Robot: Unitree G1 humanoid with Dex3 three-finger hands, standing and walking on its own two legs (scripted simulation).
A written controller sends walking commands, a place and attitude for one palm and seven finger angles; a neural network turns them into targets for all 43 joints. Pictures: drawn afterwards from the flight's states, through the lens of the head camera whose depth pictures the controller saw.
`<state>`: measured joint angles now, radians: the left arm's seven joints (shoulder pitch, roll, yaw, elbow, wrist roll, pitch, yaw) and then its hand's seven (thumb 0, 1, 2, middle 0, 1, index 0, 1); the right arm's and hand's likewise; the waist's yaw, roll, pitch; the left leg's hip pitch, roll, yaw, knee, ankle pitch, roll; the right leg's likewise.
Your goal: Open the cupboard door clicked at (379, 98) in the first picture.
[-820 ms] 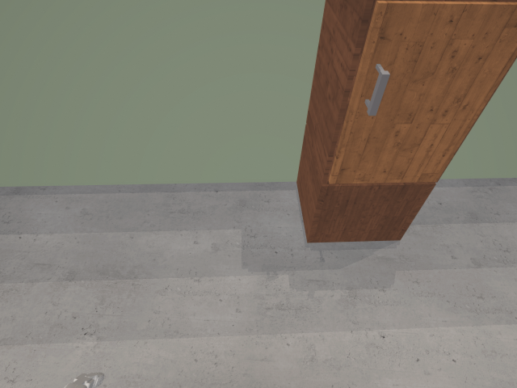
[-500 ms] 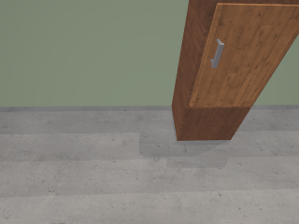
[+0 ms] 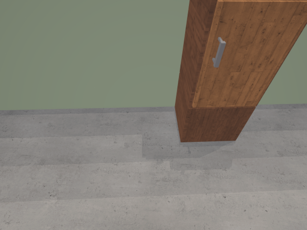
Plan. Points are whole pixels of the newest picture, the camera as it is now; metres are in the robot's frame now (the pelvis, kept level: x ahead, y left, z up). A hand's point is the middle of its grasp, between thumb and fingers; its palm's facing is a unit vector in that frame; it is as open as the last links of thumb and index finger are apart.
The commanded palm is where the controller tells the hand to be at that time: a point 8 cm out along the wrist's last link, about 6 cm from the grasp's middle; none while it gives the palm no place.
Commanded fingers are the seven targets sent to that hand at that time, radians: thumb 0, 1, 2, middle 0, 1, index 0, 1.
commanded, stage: look at it before walking up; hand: left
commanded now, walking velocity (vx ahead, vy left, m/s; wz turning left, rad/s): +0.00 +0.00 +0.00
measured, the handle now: (217, 52) +0.85 -0.25 +0.04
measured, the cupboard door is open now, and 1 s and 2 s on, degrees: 0 0 0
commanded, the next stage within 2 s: walk to a spot facing it in 0.62 s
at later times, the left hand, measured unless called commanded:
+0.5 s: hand out of the picture +0.08 +0.24 -0.16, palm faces -0.03 -0.94 -0.34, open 7.4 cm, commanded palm none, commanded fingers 0.00 0.90 0.90 -0.20 -0.30 -0.20 -0.30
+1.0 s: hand out of the picture +0.08 +0.21 -0.17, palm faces -0.10 -0.95 -0.29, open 7.4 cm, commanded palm none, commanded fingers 0.00 0.90 0.90 -0.20 -0.30 -0.20 -0.30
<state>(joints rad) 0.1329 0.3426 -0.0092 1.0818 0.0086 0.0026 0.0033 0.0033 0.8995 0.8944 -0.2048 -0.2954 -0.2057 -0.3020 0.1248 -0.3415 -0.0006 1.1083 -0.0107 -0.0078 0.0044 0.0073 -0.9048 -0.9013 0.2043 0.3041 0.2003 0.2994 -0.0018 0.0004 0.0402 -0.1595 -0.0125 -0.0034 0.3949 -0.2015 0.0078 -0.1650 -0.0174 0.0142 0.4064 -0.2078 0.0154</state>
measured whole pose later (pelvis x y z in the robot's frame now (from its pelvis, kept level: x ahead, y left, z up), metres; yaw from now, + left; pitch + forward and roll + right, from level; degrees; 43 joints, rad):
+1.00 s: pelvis +0.00 -0.01 -0.01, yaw -6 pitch -1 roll +1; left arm 0.18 0.29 0.02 1.01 0.01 0.06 0.00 0.00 0.90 0.89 -0.20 -0.30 -0.20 -0.30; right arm 0.12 -0.26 -0.02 1.01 -0.01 0.02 -0.02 0.00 -0.91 -0.90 0.20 0.30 0.20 0.30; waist 0.02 -0.02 0.07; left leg -0.21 0.03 0.09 0.51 -0.28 -0.01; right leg -0.29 0.03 0.10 0.57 -0.26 0.00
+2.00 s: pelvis -0.03 +0.04 +0.00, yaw -40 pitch +0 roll -2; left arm 0.17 0.27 0.09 0.92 0.02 0.09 -0.03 0.00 0.91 0.90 -0.20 -0.29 -0.20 -0.30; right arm 0.26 -0.18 -0.03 0.92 -0.02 0.00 -0.03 0.01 -0.90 -0.90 0.20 0.30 0.20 0.30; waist 0.00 -0.03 0.08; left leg -0.16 0.08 0.20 0.48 -0.32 0.03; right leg -0.46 -0.04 0.00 1.00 -0.40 0.08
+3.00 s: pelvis +0.04 -0.06 -0.01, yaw -76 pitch +0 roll -2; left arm 0.22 0.23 0.10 0.98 0.03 0.07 -0.05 0.01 0.91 0.90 -0.20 -0.29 -0.20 -0.30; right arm 0.44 -0.14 -0.02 1.02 -0.03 -0.06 -0.03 0.01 -0.91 -0.90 0.20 0.30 0.20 0.30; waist -0.01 -0.03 0.06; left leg 0.04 0.09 0.32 0.36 -0.39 -0.01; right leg -0.65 -0.08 -0.07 1.04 -0.17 0.04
